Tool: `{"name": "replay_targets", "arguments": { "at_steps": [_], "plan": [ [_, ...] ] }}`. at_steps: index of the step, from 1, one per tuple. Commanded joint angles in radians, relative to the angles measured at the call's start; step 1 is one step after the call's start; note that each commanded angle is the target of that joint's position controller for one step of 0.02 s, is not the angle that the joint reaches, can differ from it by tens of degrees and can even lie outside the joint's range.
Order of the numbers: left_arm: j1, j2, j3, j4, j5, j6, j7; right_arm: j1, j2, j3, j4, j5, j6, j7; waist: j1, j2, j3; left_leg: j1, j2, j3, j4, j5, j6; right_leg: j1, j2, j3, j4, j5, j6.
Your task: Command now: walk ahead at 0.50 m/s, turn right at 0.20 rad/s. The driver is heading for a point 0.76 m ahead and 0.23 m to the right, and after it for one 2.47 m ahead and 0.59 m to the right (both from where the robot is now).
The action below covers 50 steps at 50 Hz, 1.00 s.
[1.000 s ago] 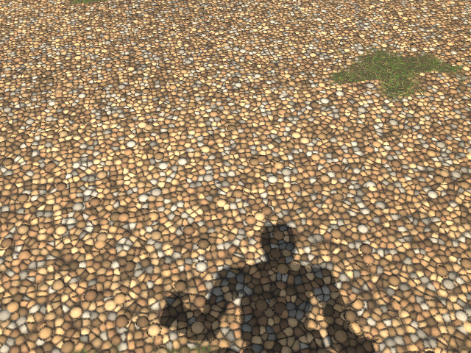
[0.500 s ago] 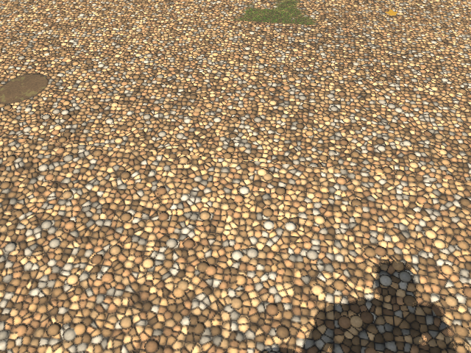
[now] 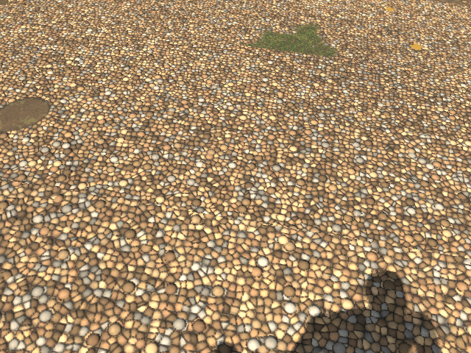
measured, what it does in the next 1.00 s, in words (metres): walks ahead, turning right: right foot, then left foot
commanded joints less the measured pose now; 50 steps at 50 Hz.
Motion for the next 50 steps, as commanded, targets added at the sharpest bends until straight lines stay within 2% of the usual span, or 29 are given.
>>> {"name": "replay_targets", "arguments": {
  "at_steps": [1,8,11,12,13,14,15,16,17,18,20,21,23,25,27,33,36,38,39,40,41,42,43,45,46,47,48,49,50],
  "plan": [
    [-0.001,0.043,0.009,-0.045,-0.001,-0.002,-0.004,-0.055,-0.142,-0.038,-0.053,-0.005,-0.03,-0.014,0.016,0.099,0.007,-0.009,0.268,-0.085,-0.182,0.22,0.156,-0.004,-0.008,0.044,-0.134,0.189,0.003],
    [-0.162,0.026,-0.002,-0.123,-0.001,-0.009,-0.045,0.012,-0.176,-0.054,0.014,0.018,-0.009,-0.027,-0.049,0.083,0.07,0.179,0.324,0.026,-0.153,0.247,0.102,-0.026,0.039,-0.016,-0.394,0.234,-0.054],
    [-0.118,0.059,0.016,-0.147,0.013,-0.009,-0.06,-0.024,-0.209,-0.064,0.013,0.025,0.021,-0.045,-0.003,0.124,0.028,0.245,0.321,0.072,0.039,0.698,0.056,0.067,0.111,-0.099,-0.422,0.078,-0.096],
    [0.011,0.076,0.005,-0.1,0.096,-0.034,-0.055,0.039,-0.131,-0.016,0.045,-0.127,-0.034,0.005,0.057,0.088,-0.077,0.267,0.327,0.092,0.098,0.786,0.042,0.251,0.144,-0.069,-0.485,0.234,-0.132],
    [0.105,0.141,0.04,-0.083,0.087,-0.052,-0.048,0.036,-0.168,-0.035,0.043,-0.113,-0.052,0.016,0.094,0.063,-0.143,0.194,0.243,0.142,0.278,0.757,0.008,0.478,0.21,-0.096,-0.51,0.288,-0.165],
    [0.215,0.239,0.067,-0.073,0.085,-0.056,-0.027,0.162,-0.078,-0.002,0.027,-0.121,-0.06,0.02,0.067,-0.111,-0.389,-0.094,0.155,0.154,0.573,0.348,-0.079,0.956,0.057,0.104,-0.38,0.631,-0.37],
    [0.308,0.239,0.06,-0.073,0.08,-0.052,-0.017,0.256,-0.041,0.032,0.02,-0.107,-0.072,0.046,0.097,-0.196,-0.619,-0.39,-0.001,0.026,0.787,-0.468,-0.128,1.304,-0.201,0.613,-0.512,0.626,-0.584],
    [0.409,0.188,0.059,-0.009,0.086,-0.053,-0.014,-0.031,-0.128,0.004,-0.016,-0.048,-0.057,0.059,0.243,-0.024,-0.379,-0.563,0.004,-0.115,0.938,-0.441,-0.108,1.168,-0.172,0.601,-0.61,0.519,-0.455],
    [0.336,0.208,0.068,-0.005,0.057,-0.061,-0.009,-0.149,-0.137,-0.001,-0.065,-0.035,-0.054,0.039,0.201,-0.028,-0.188,-0.629,0.061,-0.147,0.99,-0.418,-0.099,0.96,-0.156,0.487,-0.636,0.457,-0.387],
    [0.234,0.162,0.056,-0.02,0.045,-0.061,-0.006,-0.11,-0.181,-0.012,-0.06,-0.059,-0.048,0.009,0.127,-0.005,-0.172,-0.547,0.108,-0.161,0.961,-0.388,-0.097,0.79,-0.131,0.429,-0.66,0.488,-0.382],
    [0.078,0.111,0.033,-0.063,0.042,-0.062,-0.017,-0.047,-0.133,0.013,-0.054,-0.087,-0.039,-0.034,0.001,-0.003,-0.113,-0.369,0.169,-0.159,0.869,-0.331,-0.102,0.469,-0.096,0.325,-0.73,0.634,-0.381],
    [0.021,0.102,0.029,-0.091,0.05,-0.065,-0.024,-0.013,-0.131,0.015,-0.047,-0.087,-0.029,-0.043,-0.031,0.014,-0.123,-0.304,0.17,-0.154,0.814,-0.319,-0.111,0.397,-0.077,0.308,-0.769,0.594,-0.382],
    [-0.052,0.147,0.043,-0.139,0.06,-0.077,-0.037,0.049,-0.128,0.018,-0.021,-0.063,-0.009,-0.037,-0.061,0.014,-0.124,-0.23,0.148,-0.105,0.737,-0.205,-0.132,0.286,-0.022,0.236,-0.79,0.502,-0.357],
    [-0.046,0.186,0.057,-0.163,0.063,-0.09,-0.05,0.041,-0.12,0.024,-0.011,-0.044,0.009,-0.026,-0.043,0.004,-0.108,-0.208,0.128,-0.064,0.652,-0.128,-0.159,0.244,0.015,0.206,-0.785,0.463,-0.331],
    [-0.005,0.186,0.061,-0.173,0.06,-0.097,-0.058,-0.011,-0.122,0.029,-0.02,-0.043,0.022,-0.026,-0.013,-0.004,-0.101,-0.223,0.125,-0.068,0.576,-0.092,-0.169,0.284,0.017,0.234,-0.766,0.402,-0.317],
    [0.078,0.17,0.063,-0.199,0.044,-0.073,-0.065,-0.135,-0.153,0.036,-0.035,-0.034,0.008,-0.045,0.076,-0.035,-0.109,-0.363,0.127,-0.092,0.377,-0.111,-0.156,0.576,-0.076,0.393,-0.663,0.362,-0.334],
    [0.053,0.159,0.052,-0.196,0.029,-0.052,-0.067,-0.146,-0.153,0.04,-0.028,-0.011,-0.008,-0.039,0.059,-0.004,-0.111,-0.265,0.105,-0.053,0.189,0.035,-0.117,0.575,-0.048,0.386,-0.605,0.399,-0.288],
    [0.046,0.13,0.031,-0.184,0.034,-0.039,-0.08,-0.15,-0.172,0.038,-0.038,0.015,-0.026,-0.033,0.032,0.002,-0.135,-0.091,0.118,-0.062,0.069,0.338,-0.035,0.507,0.025,0.363,-0.569,0.381,-0.212],
    [0.11,0.089,0.018,-0.194,0.04,-0.035,-0.078,-0.135,-0.258,0.019,-0.06,0.016,-0.043,-0.04,0.057,0.134,-0.255,0.094,0.298,-0.238,0.09,0.739,0.159,0.431,0.139,0.245,-0.455,0.186,-0.094],
    [0.152,0.065,0.003,-0.193,0.058,-0.039,-0.067,-0.136,-0.264,0.013,-0.073,0.005,-0.048,-0.025,0.045,0.215,-0.293,0.248,0.452,-0.424,0.088,0.831,0.332,0.24,0.226,0.143,-0.37,-0.217,0.006],
    [0.049,0.121,0.023,-0.206,0.079,-0.027,-0.048,-0.048,-0.243,0.005,-0.048,-0.008,-0.045,-0.021,-0.029,0.15,-0.23,0.23,0.462,-0.438,0.071,0.709,0.322,0.157,0.197,0.121,-0.198,-0.506,0.053],
    [0.018,0.127,0.026,-0.212,0.083,-0.019,-0.03,-0.031,-0.256,-0.007,-0.04,-0.008,-0.048,-0.02,-0.029,0.13,-0.184,0.185,0.437,-0.394,0.05,0.601,0.277,0.117,0.171,0.084,-0.059,-0.542,0.076],
    [0.046,0.131,0.027,-0.186,0.085,-0.014,-0.016,-0.097,-0.207,0.005,-0.061,0.004,-0.049,-0.012,0.004,0.133,-0.158,0.114,0.396,-0.342,0.049,0.577,0.222,0.136,0.129,0.076,0.023,-0.519,0.103],
    [0.096,0.081,0.004,-0.153,0.085,-0.017,-0.013,-0.255,-0.104,0.042,-0.12,0.035,-0.054,0.017,0.075,0.127,-0.136,-0.018,0.325,-0.238,0.083,0.674,0.15,0.241,0.082,0.053,0.01,-0.454,0.155],
    [0.12,0.052,-0.007,-0.138,0.08,-0.017,-0.026,-0.298,-0.115,0.043,-0.132,0.036,-0.055,0.028,0.103,0.113,-0.143,-0.078,0.269,-0.166,0.107,0.691,0.112,0.324,0.071,0.012,-0.081,-0.403,0.173],
    [0.129,0.023,-0.018,-0.122,0.065,-0.015,-0.047,-0.314,-0.143,0.036,-0.132,0.034,-0.054,0.04,0.112,0.099,-0.136,-0.091,0.213,-0.111,0.145,0.664,0.074,0.372,0.062,-0.029,-0.244,-0.321,0.186],
    [0.141,0.002,-0.03,-0.093,0.031,-0.011,-0.072,-0.311,-0.155,0.034,-0.123,0.04,-0.043,0.06,0.117,0.062,-0.126,-0.094,0.174,-0.083,0.21,0.621,0.043,0.445,0.071,-0.06,-0.443,-0.092,0.181],
    [0.145,0.021,-0.026,-0.075,0.0,-0.012,-0.085,-0.251,-0.174,0.024,-0.096,0.023,-0.027,0.083,0.093,0.092,-0.112,-0.11,0.16,-0.098,0.24,0.569,0.026,0.505,0.099,-0.065,-0.5,0.091,0.156],
    [0.15,0.078,-0.012,-0.088,-0.011,-0.021,-0.074,-0.187,-0.165,0.019,-0.071,0.015,-0.018,0.099,0.072,0.13,-0.125,-0.089,0.182,-0.135,0.237,0.498,0.016,0.516,0.106,-0.056,-0.493,0.183,0.114]
  ]
}}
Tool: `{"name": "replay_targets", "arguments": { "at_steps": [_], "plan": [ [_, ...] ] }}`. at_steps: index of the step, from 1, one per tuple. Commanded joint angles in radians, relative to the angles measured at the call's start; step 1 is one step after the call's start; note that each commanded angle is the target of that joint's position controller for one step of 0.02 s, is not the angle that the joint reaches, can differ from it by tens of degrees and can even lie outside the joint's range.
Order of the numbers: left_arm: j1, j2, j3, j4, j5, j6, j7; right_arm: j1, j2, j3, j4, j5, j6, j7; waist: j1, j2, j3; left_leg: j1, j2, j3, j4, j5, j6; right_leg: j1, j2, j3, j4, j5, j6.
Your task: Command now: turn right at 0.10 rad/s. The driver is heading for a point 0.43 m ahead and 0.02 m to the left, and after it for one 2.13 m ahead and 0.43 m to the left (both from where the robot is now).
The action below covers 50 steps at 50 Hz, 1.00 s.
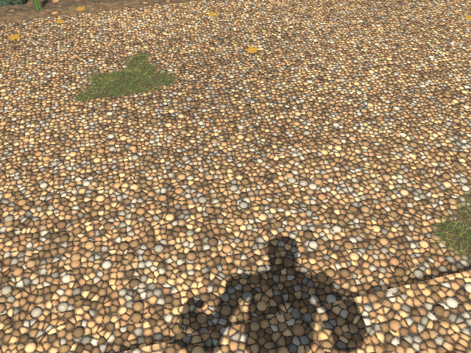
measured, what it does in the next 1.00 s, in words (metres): walks ahead: left foot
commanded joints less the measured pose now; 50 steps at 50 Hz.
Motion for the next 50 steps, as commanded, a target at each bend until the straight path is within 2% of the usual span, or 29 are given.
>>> {"name": "replay_targets", "arguments": {
  "at_steps": [1,2,3,5,8,11,13,16,19,20,21,22,23,24,26,28,31,33,34,35,36,37,38,39,40,42,46,48,50],
  "plan": [
    [0.105,0.166,0.035,-0.032,-0.034,-0.021,0.007,0.02,-0.141,-0.05,-0.044,0.005,0.006,0.039,0.023,0.076,-0.129,0.112,0.137,-0.15,0.006,0.427,0.034,0.109,-0.003,-0.012,-0.132,0.431,-0.093],
    [-0.002,0.213,0.046,-0.062,-0.008,-0.029,0.014,0.081,-0.177,-0.065,-0.039,-0.003,0.0,0.02,-0.048,0.038,-0.11,0.133,0.104,-0.101,0.014,0.344,0.03,0.036,-0.013,-0.005,-0.101,0.38,-0.169],
    [-0.018,0.198,0.049,-0.065,0.008,-0.029,0.018,0.043,-0.2,-0.074,-0.047,-0.003,-0.001,0.001,-0.037,0.045,-0.115,0.187,0.092,-0.071,0.034,0.296,0.027,-0.03,-0.016,0.003,-0.127,0.271,-0.188],
    [-0.034,0.144,0.038,-0.065,-0.018,-0.024,0.027,-0.055,-0.174,-0.07,-0.081,-0.007,-0.007,-0.014,-0.02,0.051,-0.085,0.158,0.11,-0.088,0.017,0.231,0.04,-0.041,-0.011,0.016,-0.16,0.148,-0.17],
    [0.019,0.121,0.03,-0.045,-0.029,-0.012,0.018,-0.078,-0.138,-0.059,-0.081,0.009,-0.01,-0.012,0.01,0.047,-0.058,0.096,0.097,-0.088,-0.025,0.112,0.022,0.013,-0.003,0.023,-0.19,0.058,-0.15],
    [0.053,0.167,0.053,-0.046,0.012,-0.004,0.04,-0.014,-0.214,-0.1,-0.068,-0.03,-0.005,-0.041,-0.011,0.047,0.022,0.094,0.084,-0.108,-0.075,-0.29,0.094,-0.068,0.02,0.023,-0.213,-0.283,-0.231],
    [0.029,0.124,0.039,-0.07,0.022,-0.013,0.055,-0.002,-0.188,-0.097,-0.073,-0.039,-0.017,-0.064,-0.021,0.07,0.046,0.121,0.144,-0.209,-0.156,-0.361,0.165,-0.1,0.018,0.024,-0.188,-0.279,-0.267],
    [0.058,0.082,0.029,-0.068,0.034,-0.03,0.059,0.022,-0.166,-0.088,-0.066,-0.027,-0.019,-0.088,-0.006,0.139,0.039,0.18,0.278,-0.394,-0.268,-0.338,0.25,-0.059,0.049,-0.06,-0.069,-0.129,-0.253],
    [0.137,0.076,0.034,-0.032,0.037,-0.052,0.052,-0.052,-0.194,-0.094,-0.081,-0.046,0.012,-0.089,0.056,0.096,0.064,0.045,0.203,-0.25,-0.214,-0.246,0.209,0.181,0.072,-0.1,-0.201,-0.069,-0.271],
    [0.194,0.089,0.039,-0.012,0.036,-0.058,0.056,-0.08,-0.188,-0.095,-0.095,-0.06,0.016,-0.087,0.082,0.051,0.041,-0.002,0.149,-0.172,-0.113,-0.171,0.175,0.263,0.043,-0.049,-0.219,-0.063,-0.296],
    [0.302,0.139,0.052,0.021,0.039,-0.067,0.066,-0.135,-0.153,-0.088,-0.125,-0.072,0.011,-0.077,0.123,-0.075,0.021,-0.151,0.053,-0.072,0.125,-0.11,0.104,0.394,-0.07,0.158,-0.286,-0.023,-0.385],
    [0.362,0.208,0.069,0.016,0.036,-0.07,0.07,-0.165,-0.106,-0.074,-0.136,-0.079,-0.007,-0.052,0.16,-0.167,0.042,-0.411,-0.033,-0.016,0.342,-0.196,0.042,0.564,-0.258,0.455,-0.378,0.204,-0.512],
    [0.428,0.173,0.058,0.031,0.045,-0.066,0.07,-0.144,-0.078,-0.067,-0.117,-0.068,-0.025,-0.046,0.184,-0.138,0.07,-0.568,0.002,-0.113,0.511,-0.348,0.047,0.626,-0.361,0.51,-0.424,0.274,-0.543],
    [0.412,0.122,0.043,0.054,0.051,-0.064,0.066,-0.124,-0.075,-0.068,-0.105,-0.066,-0.031,-0.052,0.156,-0.092,0.107,-0.619,0.04,-0.132,0.612,-0.335,0.053,0.611,-0.365,0.446,-0.409,0.282,-0.509],
    [0.344,0.06,0.014,0.055,0.047,-0.054,0.063,-0.109,-0.081,-0.076,-0.095,-0.101,-0.024,-0.057,0.103,-0.063,0.101,-0.603,0.064,-0.09,0.623,-0.242,0.057,0.541,-0.282,0.305,-0.433,0.239,-0.443],
    [0.26,0.069,0.011,0.036,0.03,-0.037,0.066,-0.127,-0.044,-0.066,-0.086,-0.097,-0.009,-0.047,0.071,-0.051,0.11,-0.467,0.072,-0.025,0.404,-0.123,0.039,0.425,-0.197,0.177,-0.512,0.17,-0.38],
    [0.195,0.158,0.028,0.038,0.034,-0.015,0.038,-0.167,-0.004,-0.043,-0.085,-0.054,0.008,-0.009,0.028,-0.088,0.11,-0.03,0.004,0.048,0.16,0.055,0.006,0.113,-0.14,0.052,-0.537,0.237,-0.352],
    [0.155,0.199,0.04,0.04,0.051,-0.016,0.022,-0.071,-0.078,-0.059,-0.049,-0.039,0.004,-0.004,-0.036,-0.072,0.098,0.096,-0.034,0.046,0.085,0.202,0.031,0.073,-0.169,0.054,-0.452,0.383,-0.368],
    [0.159,0.194,0.041,0.049,0.058,-0.024,0.017,-0.002,-0.128,-0.076,-0.03,-0.041,-0.003,-0.014,-0.068,-0.051,0.058,0.19,-0.054,0.058,0.071,0.21,0.056,0.068,-0.148,0.024,-0.342,0.493,-0.351],
    [0.197,0.142,0.028,0.07,0.076,-0.034,0.012,0.111,-0.177,-0.094,0.002,-0.044,-0.018,-0.032,-0.101,-0.002,-0.021,0.35,-0.046,0.031,0.095,0.236,0.1,0.022,-0.079,-0.035,-0.143,0.552,-0.294],
    [0.331,0.009,-0.007,0.068,0.095,-0.044,0.008,0.321,-0.227,-0.1,0.042,-0.069,-0.021,-0.054,-0.107,0.185,-0.254,0.695,0.142,-0.252,0.066,0.353,0.286,-0.138,0.052,-0.073,0.201,0.222,-0.207],
    [0.397,-0.066,-0.034,0.072,0.096,-0.058,-0.015,0.556,-0.207,-0.085,0.086,-0.081,-0.014,-0.059,-0.171,0.279,-0.412,0.934,0.404,-0.765,-0.145,0.159,0.478,-0.364,0.18,0.017,0.538,-0.329,-0.182],
    [0.119,0.008,-0.002,0.04,0.056,-0.065,-0.018,0.554,-0.174,-0.085,0.125,-0.092,-0.033,-0.062,-0.226,0.165,-0.035,0.66,0.352,-0.759,-0.264,-0.144,0.346,-0.593,0.119,0.121,0.711,-0.262,-0.229],
    [0.068,0.036,0.009,0.04,0.05,-0.067,0.008,0.397,-0.147,-0.074,0.113,-0.063,-0.038,-0.06,-0.149,0.126,0.078,0.42,0.34,-0.637,-0.29,-0.28,0.288,-0.581,0.043,0.098,0.722,-0.145,-0.257],
    [0.084,0.051,0.012,0.046,0.073,-0.064,0.029,0.288,-0.068,-0.046,0.091,-0.049,-0.033,-0.064,-0.085,0.079,0.048,0.29,0.323,-0.567,-0.315,-0.206,0.283,-0.487,0.002,0.087,0.667,-0.091,-0.271],
    [0.09,-0.023,-0.019,0.053,0.099,-0.042,0.035,0.172,0.017,-0.011,0.072,-0.055,-0.027,-0.07,0.011,0.056,0.039,0.104,0.301,-0.429,-0.371,0.012,0.262,-0.338,-0.066,0.083,0.571,-0.038,-0.265],
    [0.029,-0.031,-0.022,0.033,0.069,-0.014,0.019,0.149,-0.039,-0.033,0.076,-0.082,-0.049,-0.082,0.015,0.054,0.033,0.05,0.209,-0.218,-0.425,0.203,0.25,-0.309,-0.062,0.013,0.287,0.118,-0.204],
    [-0.047,-0.035,-0.026,0.007,0.061,-0.011,0.011,0.187,-0.066,-0.042,0.094,-0.087,-0.049,-0.062,-0.008,0.034,0.032,0.019,0.176,-0.141,-0.402,0.326,0.236,-0.242,-0.034,-0.022,0.106,0.281,-0.183],
    [-0.09,-0.046,-0.028,-0.014,0.067,0.003,-0.003,0.245,-0.079,-0.042,0.123,-0.095,-0.039,-0.026,-0.019,0.099,0.027,-0.042,0.164,-0.102,-0.364,0.33,0.229,-0.148,-0.002,-0.05,0.121,0.354,-0.18]
  ]
}}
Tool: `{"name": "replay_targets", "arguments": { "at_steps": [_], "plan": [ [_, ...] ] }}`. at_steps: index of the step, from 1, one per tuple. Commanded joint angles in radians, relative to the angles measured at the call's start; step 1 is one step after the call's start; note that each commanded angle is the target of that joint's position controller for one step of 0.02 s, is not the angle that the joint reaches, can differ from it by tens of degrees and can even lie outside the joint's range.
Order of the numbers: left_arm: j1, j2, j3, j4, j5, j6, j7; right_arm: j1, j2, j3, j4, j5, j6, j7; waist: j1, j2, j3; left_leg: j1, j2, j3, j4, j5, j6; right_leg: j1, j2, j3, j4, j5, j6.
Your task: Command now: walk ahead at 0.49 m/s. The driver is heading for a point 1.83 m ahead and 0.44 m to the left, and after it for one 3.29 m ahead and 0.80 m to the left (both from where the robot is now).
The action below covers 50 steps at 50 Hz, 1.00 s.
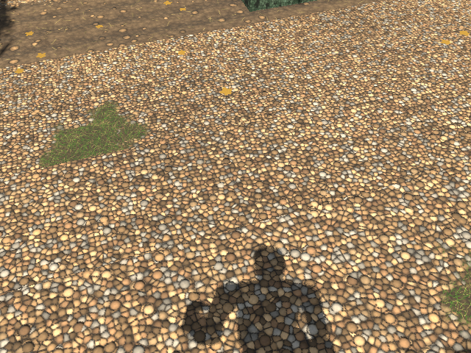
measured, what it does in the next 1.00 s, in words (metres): goes down, turning left: right foot, then left foot 0.17 m lower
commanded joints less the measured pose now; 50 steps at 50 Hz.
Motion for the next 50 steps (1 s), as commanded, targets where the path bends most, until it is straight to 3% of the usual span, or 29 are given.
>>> {"name": "replay_targets", "arguments": {
  "at_steps": [1,2,4,5,7,8,9,10,11,12,14,16,18,19,21,25,28,31,32,34,35,36,37,38,40,41,43,46,50],
  "plan": [
    [-0.036,0.05,0.009,-0.073,0.0,0.009,-0.014,-0.079,-0.159,-0.034,-0.07,-0.008,-0.017,0.04,0.067,0.101,0.058,-0.283,0.236,-0.111,-0.101,0.272,0.186,0.236,0.038,-0.033,-0.04,0.136,0.006],
    [-0.06,0.078,0.018,-0.082,0.001,0.009,-0.01,-0.074,-0.167,-0.036,-0.068,-0.001,-0.017,0.047,0.062,0.097,0.07,-0.247,0.255,-0.129,-0.087,0.254,0.186,0.225,0.044,-0.034,-0.064,0.111,-0.003],
    [0.046,0.114,0.037,-0.065,0.029,-0.008,0.005,-0.124,-0.174,-0.03,-0.096,-0.028,-0.02,0.032,0.12,0.096,0.037,-0.188,0.283,-0.129,0.017,0.362,0.162,0.266,0.052,-0.046,0.097,0.075,-0.027],
    [0.085,0.14,0.05,-0.061,0.023,-0.019,0.012,-0.16,-0.191,-0.031,-0.112,-0.028,-0.022,0.019,0.15,0.079,0.03,-0.21,0.271,-0.104,0.096,0.459,0.134,0.355,0.071,-0.065,0.08,0.017,-0.041],
    [0.244,0.192,0.083,-0.023,-0.028,-0.036,0.027,-0.171,-0.253,-0.052,-0.094,0.003,-0.022,0.024,0.209,0.04,-0.013,-0.222,0.193,-0.054,0.4,0.571,0.088,0.618,0.12,-0.118,-0.151,-0.003,-0.071],
    [0.318,0.241,0.094,-0.017,-0.034,-0.042,0.042,0.032,-0.129,-0.023,-0.059,-0.012,-0.022,0.031,0.144,-0.148,-0.192,-0.405,0.085,-0.008,0.731,0.215,0.015,0.952,-0.029,0.115,-0.183,0.219,-0.259],
    [0.442,0.205,0.073,-0.017,-0.023,-0.039,0.041,0.128,-0.045,0.009,-0.044,-0.034,-0.031,0.041,0.171,-0.216,-0.342,-0.593,-0.03,-0.084,1.068,-0.443,-0.029,1.149,-0.216,0.444,-0.243,0.4,-0.458],
    [0.529,0.198,0.08,0.038,0.0,-0.057,0.026,-0.073,-0.094,-0.009,-0.123,0.009,-0.035,0.048,0.248,-0.182,-0.149,-0.838,-0.043,-0.192,1.184,-0.413,-0.013,1.008,-0.247,0.654,-0.426,0.038,-0.434],
    [0.395,0.171,0.081,0.035,-0.02,-0.065,0.023,-0.207,-0.149,-0.023,-0.156,0.023,-0.028,0.027,0.208,-0.073,0.041,-0.902,0.054,-0.195,1.186,-0.274,-0.007,0.784,-0.256,0.584,-0.453,-0.143,-0.366],
    [0.302,0.096,0.056,0.026,-0.028,-0.056,0.022,-0.222,-0.159,-0.021,-0.153,0.003,-0.016,0.009,0.163,0.007,0.014,-0.83,0.098,-0.186,1.15,-0.191,-0.01,0.65,-0.241,0.52,-0.441,-0.136,-0.347],
    [0.216,0.005,0.016,0.024,-0.019,-0.041,0.034,-0.217,-0.091,0.007,-0.15,-0.028,0.01,-0.001,0.09,0.03,0.044,-0.7,0.169,-0.194,0.984,-0.096,-0.034,0.399,-0.191,0.377,-0.464,-0.062,-0.309],
    [0.228,0.039,0.03,0.044,-0.017,-0.038,0.05,-0.237,-0.06,0.017,-0.161,-0.022,0.034,0.011,0.098,0.009,0.002,-0.637,0.175,-0.134,0.854,-0.06,-0.065,0.357,-0.105,0.235,-0.495,-0.127,-0.277],
    [0.267,0.042,0.029,0.05,0.015,-0.05,0.066,-0.199,-0.047,0.03,-0.142,-0.06,0.033,0.046,0.119,0.019,0.011,-0.645,0.173,-0.114,0.801,0.254,-0.042,0.318,-0.042,0.148,-0.432,-0.137,-0.264],
    [0.295,-0.001,0.012,0.068,0.024,-0.061,0.079,-0.258,-0.074,0.027,-0.158,-0.057,0.029,0.047,0.14,0.035,0.017,-0.745,0.208,-0.178,0.675,0.411,-0.045,0.405,-0.061,0.192,-0.373,-0.181,-0.245],
    [0.345,0.026,0.005,0.085,0.005,-0.062,0.074,-0.29,-0.088,0.023,-0.164,-0.036,0.034,0.043,0.157,0.013,-0.003,-0.595,0.189,-0.13,0.433,0.722,-0.046,0.302,0.008,0.104,-0.258,-0.26,-0.212],
    [0.403,0.053,-0.016,0.121,0.009,-0.059,0.035,-0.356,-0.126,0.009,-0.2,-0.044,0.071,0.04,0.149,-0.006,0.132,-0.476,0.178,-0.079,0.396,0.644,-0.036,0.18,-0.076,0.157,-0.215,-0.458,-0.228],
    [0.518,0.064,-0.02,0.184,-0.01,-0.055,0.061,-0.489,-0.122,0.009,-0.216,-0.024,0.067,0.029,0.242,0.017,0.182,-0.634,0.206,-0.083,0.205,0.582,-0.033,0.472,-0.13,0.206,-0.119,-0.445,-0.197],
    [0.562,0.093,-0.013,0.234,-0.025,-0.027,0.064,-0.513,-0.116,0.005,-0.198,-0.027,0.057,0.031,0.259,0.031,0.215,-0.492,0.204,-0.04,0.075,0.507,-0.015,0.521,-0.142,0.179,-0.06,-0.306,-0.156],
    [0.544,0.123,-0.005,0.239,-0.02,-0.018,0.053,-0.467,-0.135,-0.007,-0.178,-0.022,0.051,0.025,0.223,0.051,0.201,-0.383,0.182,0.0,0.036,0.492,-0.011,0.531,-0.12,0.139,0.01,-0.198,-0.143],
    [0.505,0.151,0.001,0.245,0.046,-0.001,-0.007,-0.038,-0.268,-0.084,-0.038,0.01,0.025,-0.005,0.028,0.131,0.023,0.231,0.111,0.096,0.071,0.65,0.048,0.336,0.004,-0.059,0.442,0.104,-0.04],
    [0.642,-0.024,-0.032,0.259,0.053,-0.007,-0.039,0.222,-0.337,-0.116,0.01,-0.003,0.041,0.022,0.01,0.295,-0.258,0.786,0.265,-0.096,0.433,1.149,0.292,-0.029,0.098,-0.083,0.932,-0.487,0.066],
    [0.524,0.016,-0.039,0.199,0.014,-0.009,-0.067,0.329,-0.297,-0.106,0.045,-0.032,0.054,0.035,-0.074,0.169,-0.373,0.916,0.382,-0.312,0.415,1.067,0.352,-0.179,0.138,-0.027,1.097,-0.706,0.088],
    [0.269,0.081,-0.015,0.083,-0.03,-0.021,-0.068,0.324,-0.293,-0.11,0.045,-0.016,0.053,0.03,-0.14,0.155,-0.184,0.786,0.403,-0.456,0.259,0.638,0.327,-0.427,0.14,-0.02,1.167,-0.678,0.086],
    [0.113,0.08,-0.013,0.017,-0.032,-0.044,-0.041,0.15,-0.282,-0.101,0.005,0.013,0.046,0.025,-0.094,0.089,-0.02,0.522,0.405,-0.506,0.133,0.152,0.28,-0.509,0.067,0.01,1.002,-0.538,0.045],
    [0.152,0.089,-0.012,0.035,0.01,-0.068,0.028,-0.077,-0.112,-0.028,-0.062,-0.003,0.017,0.035,0.069,0.022,0.077,0.019,0.383,-0.458,-0.004,0.046,0.267,-0.258,-0.047,0.109,0.605,-0.207,-0.021],
    [0.153,0.07,-0.011,0.057,0.01,-0.057,0.036,-0.167,-0.069,-0.008,-0.093,0.003,0.003,0.036,0.11,0.033,0.143,-0.232,0.355,-0.388,-0.111,0.113,0.28,-0.077,-0.084,0.094,0.338,-0.1,-0.027],
    [0.123,0.043,-0.022,0.039,0.008,-0.025,0.031,-0.185,-0.135,-0.018,-0.087,0.026,-0.012,0.04,0.126,0.092,0.093,-0.341,0.296,-0.351,-0.124,0.13,0.302,0.094,-0.052,0.028,0.145,-0.066,-0.003],
    [0.037,0.026,-0.045,0.002,-0.019,0.001,0.023,-0.141,-0.227,-0.058,-0.074,0.017,-0.015,0.069,0.094,0.071,0.072,-0.34,0.242,-0.307,-0.057,0.374,0.265,0.236,0.022,-0.016,-0.137,0.026,0.026],
    [-0.114,0.082,-0.031,-0.027,-0.011,-0.012,0.029,-0.059,-0.194,-0.069,-0.058,-0.011,0.014,0.083,0.052,0.051,0.068,-0.186,0.241,-0.36,0.041,0.356,0.224,0.215,0.062,0.005,-0.249,0.154,0.024]
  ]
}}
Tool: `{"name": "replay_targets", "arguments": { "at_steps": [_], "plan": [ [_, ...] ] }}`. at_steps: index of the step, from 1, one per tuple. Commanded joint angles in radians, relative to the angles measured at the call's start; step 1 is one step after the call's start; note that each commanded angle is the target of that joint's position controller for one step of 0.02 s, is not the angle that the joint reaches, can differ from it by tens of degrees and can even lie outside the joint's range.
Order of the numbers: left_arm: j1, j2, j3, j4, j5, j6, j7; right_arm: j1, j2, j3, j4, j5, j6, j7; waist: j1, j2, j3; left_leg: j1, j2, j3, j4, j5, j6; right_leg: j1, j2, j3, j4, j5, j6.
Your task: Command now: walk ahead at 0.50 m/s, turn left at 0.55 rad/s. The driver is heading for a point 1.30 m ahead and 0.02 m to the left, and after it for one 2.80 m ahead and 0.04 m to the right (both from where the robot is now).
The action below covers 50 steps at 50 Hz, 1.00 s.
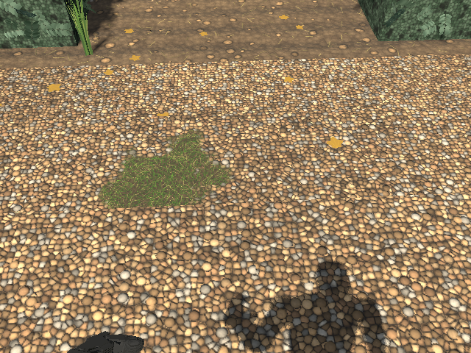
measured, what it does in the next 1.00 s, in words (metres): goes down: right foot, then left foot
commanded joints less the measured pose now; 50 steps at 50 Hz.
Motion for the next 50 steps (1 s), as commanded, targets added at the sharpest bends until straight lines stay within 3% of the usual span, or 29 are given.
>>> {"name": "replay_targets", "arguments": {
  "at_steps": [1,3,4,5,6,7,8,9,11,12,15,20,21,24,26,28,30,31,32,33,34,35,37,39,40,42,45,47,50],
  "plan": [
    [-0.029,0.088,0.02,-0.046,0.004,-0.011,0.004,-0.012,-0.176,-0.054,-0.058,-0.011,-0.001,0.004,0.063,0.053,0.053,-0.114,0.282,-0.273,-0.087,0.449,0.189,0.159,0.037,-0.025,-0.053,0.041,-0.008],
    [-0.046,0.133,0.041,-0.046,-0.008,-0.026,0.01,0.0,-0.174,-0.062,-0.049,-0.016,0.001,-0.006,0.077,0.055,0.04,-0.06,0.273,-0.284,-0.032,0.478,0.143,0.24,0.045,-0.053,-0.079,0.015,-0.055],
    [0.046,0.177,0.062,-0.024,-0.024,-0.04,0.02,-0.022,-0.167,-0.063,-0.059,-0.025,-0.005,-0.01,0.124,0.053,-0.006,-0.132,0.227,-0.254,0.058,0.562,0.088,0.432,0.037,-0.047,-0.044,0.055,-0.109],
    [0.255,0.226,0.084,0.023,-0.035,-0.053,0.032,-0.072,-0.123,-0.052,-0.098,-0.023,-0.013,-0.011,0.211,-0.053,-0.163,-0.281,0.112,-0.168,0.31,0.484,0.01,0.76,-0.062,0.05,-0.024,0.121,-0.221],
    [0.485,0.25,0.089,0.058,-0.026,-0.054,0.034,0.102,0.029,-0.012,-0.1,-0.03,-0.032,-0.022,0.201,-0.262,-0.427,-0.518,-0.051,-0.056,0.633,-0.185,-0.078,1.19,-0.333,0.411,-0.093,0.307,-0.479],
    [0.547,0.191,0.082,0.091,-0.009,-0.046,0.028,-0.003,-0.026,-0.02,-0.105,-0.006,-0.026,-0.013,0.264,-0.21,-0.311,-0.778,-0.004,-0.069,0.856,-0.316,-0.065,1.161,-0.383,0.634,-0.252,-0.16,-0.43],
    [0.428,0.146,0.082,0.067,-0.021,-0.049,0.035,-0.107,-0.091,-0.039,-0.099,-0.001,-0.017,-0.034,0.244,-0.075,-0.066,-0.82,0.08,-0.073,0.884,-0.187,-0.039,0.893,-0.331,0.513,-0.325,-0.437,-0.316],
    [0.302,0.082,0.064,0.047,-0.034,-0.042,0.037,-0.11,-0.102,-0.045,-0.071,-0.003,-0.011,-0.066,0.189,-0.027,-0.001,-0.738,0.134,-0.05,0.836,-0.081,-0.032,0.708,-0.296,0.402,-0.373,-0.461,-0.27],
    [0.266,0.0,0.038,0.057,-0.039,-0.039,0.045,-0.121,-0.047,-0.026,-0.067,-0.032,-0.004,-0.083,0.132,-0.026,-0.018,-0.559,0.21,-0.063,0.729,-0.005,-0.029,0.552,-0.248,0.272,-0.442,-0.229,-0.253],
    [0.254,0.005,0.045,0.059,-0.034,-0.042,0.05,-0.142,-0.019,-0.018,-0.077,-0.035,0.001,-0.079,0.12,-0.023,-0.027,-0.523,0.215,-0.053,0.692,-0.034,-0.04,0.531,-0.234,0.225,-0.469,-0.181,-0.248],
    [0.257,0.059,0.079,0.083,-0.014,-0.063,0.046,-0.201,-0.032,-0.014,-0.094,0.001,0.006,-0.056,0.121,0.002,-0.001,-0.484,0.205,0.006,0.504,0.055,-0.07,0.493,-0.18,0.05,-0.519,-0.047,-0.243],
    [0.324,0.07,0.085,0.147,0.008,-0.057,-0.021,-0.249,-0.041,-0.011,-0.146,-0.013,0.041,-0.034,0.109,-0.033,0.04,-0.349,0.19,0.034,0.386,0.265,-0.061,0.365,-0.161,-0.054,-0.5,-0.039,-0.247],
    [0.337,0.077,0.09,0.162,0.032,-0.06,-0.02,-0.194,-0.05,-0.012,-0.142,-0.016,0.04,-0.038,0.098,-0.038,0.041,-0.353,0.21,-0.024,0.462,0.341,-0.05,0.391,-0.2,-0.027,-0.464,-0.026,-0.258],
    [0.366,0.101,0.099,0.169,0.023,-0.065,-0.001,-0.261,-0.105,-0.034,-0.19,-0.015,0.03,-0.062,0.132,-0.024,0.051,-0.479,0.211,-0.023,0.394,0.202,-0.041,0.59,-0.237,0.002,-0.38,-0.018,-0.26],
    [0.419,0.105,0.102,0.182,0.012,-0.059,0.011,-0.322,-0.092,-0.037,-0.228,-0.017,0.026,-0.07,0.166,-0.04,0.068,-0.441,0.197,0.03,0.342,0.087,-0.038,0.624,-0.235,-0.008,-0.331,-0.02,-0.241],
    [0.387,0.149,0.117,0.169,-0.006,-0.047,0.014,-0.281,-0.089,-0.049,-0.229,0.0,0.016,-0.068,0.126,-0.045,0.07,-0.214,0.135,0.135,0.223,0.102,-0.02,0.524,-0.197,-0.065,-0.22,0.063,-0.224],
    [0.361,0.185,0.133,0.153,0.015,-0.037,-0.015,-0.04,-0.154,-0.087,-0.145,0.015,-0.026,-0.079,0.02,0.052,-0.02,0.188,0.073,0.174,0.142,0.234,0.044,0.283,-0.079,-0.166,0.178,0.145,-0.162],
    [0.46,0.018,0.094,0.126,0.05,-0.038,-0.04,0.149,-0.233,-0.095,-0.101,0.014,-0.036,-0.1,0.018,0.322,-0.254,0.568,0.329,-0.248,0.069,0.479,0.311,0.005,0.091,-0.186,0.563,-0.494,-0.055],
    [0.284,-0.002,0.087,0.051,-0.005,-0.06,-0.058,0.29,-0.17,-0.077,-0.073,-0.018,-0.049,-0.088,-0.1,0.199,-0.134,0.523,0.463,-0.546,-0.102,0.307,0.361,-0.251,0.173,0.019,0.689,-0.676,-0.086],
    [0.122,0.024,0.102,-0.009,-0.03,-0.056,-0.042,0.206,-0.156,-0.08,-0.044,-0.012,-0.068,-0.084,-0.067,0.138,0.092,0.331,0.49,-0.509,-0.122,0.181,0.298,-0.359,0.085,0.085,0.684,-0.583,-0.116],
    [0.114,0.068,0.122,0.002,-0.017,-0.042,-0.016,0.108,-0.104,-0.059,-0.053,0.023,-0.062,-0.075,0.001,0.078,0.105,0.208,0.468,-0.421,-0.093,0.15,0.266,-0.301,0.019,0.052,0.714,-0.516,-0.109],
    [0.16,0.053,0.121,0.014,0.007,-0.03,-0.003,0.069,-0.046,-0.036,-0.06,0.026,-0.046,-0.073,0.045,0.055,0.051,0.11,0.437,-0.342,-0.098,0.125,0.253,-0.225,-0.004,0.049,0.685,-0.438,-0.117],
    [0.184,-0.039,0.088,0.024,0.058,-0.007,-0.003,-0.036,0.043,0.003,-0.091,0.003,-0.026,-0.084,0.116,0.039,0.105,-0.112,0.368,-0.211,-0.108,0.091,0.187,-0.11,-0.045,0.06,0.514,-0.256,-0.124],
    [0.221,-0.045,0.073,0.042,0.07,-0.008,-0.03,-0.114,0.062,0.026,-0.122,-0.023,-0.04,-0.125,0.139,0.053,0.064,-0.209,0.273,-0.103,-0.017,0.08,0.121,-0.045,-0.043,0.076,0.311,0.136,-0.122],
    [0.201,-0.023,0.082,0.038,0.045,-0.014,-0.038,-0.081,0.012,0.018,-0.127,-0.019,-0.048,-0.137,0.106,0.055,0.012,-0.286,0.2,-0.002,0.026,0.072,0.105,0.081,-0.001,0.0,0.179,0.358,-0.101],
    [0.144,-0.009,0.077,0.009,0.019,-0.013,-0.042,0.009,-0.051,0.012,-0.075,-0.038,-0.037,-0.127,0.071,0.058,0.046,-0.479,0.184,0.025,0.093,-0.057,0.098,0.246,0.009,-0.06,0.096,0.573,-0.056],
    [0.032,0.042,0.079,-0.039,0.033,0.016,-0.026,0.163,-0.019,0.034,0.001,-0.012,-0.043,-0.098,0.031,0.032,0.138,-0.371,0.285,-0.086,0.166,-0.143,0.129,0.166,-0.026,-0.048,-0.004,0.421,-0.039],
    [-0.057,0.051,0.075,-0.06,0.049,0.029,-0.024,0.257,-0.027,0.04,0.054,0.019,-0.046,-0.108,-0.022,0.034,0.185,-0.147,0.335,-0.161,0.221,-0.122,0.119,0.011,-0.062,-0.015,-0.135,0.352,-0.045],
    [-0.088,0.034,0.066,-0.047,0.046,0.026,-0.025,0.333,-0.06,0.041,0.123,0.018,-0.007,-0.123,-0.065,0.02,0.209,-0.027,0.314,-0.147,0.305,-0.025,0.085,0.082,-0.068,-0.055,-0.298,0.333,-0.065]
  ]
}}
